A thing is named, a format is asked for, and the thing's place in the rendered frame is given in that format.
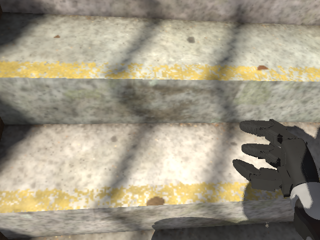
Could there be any right robot forearm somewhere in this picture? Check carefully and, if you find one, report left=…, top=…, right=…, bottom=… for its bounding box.
left=290, top=182, right=320, bottom=240

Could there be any robot right hand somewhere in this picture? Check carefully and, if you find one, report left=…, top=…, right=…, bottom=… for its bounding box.
left=232, top=119, right=320, bottom=198

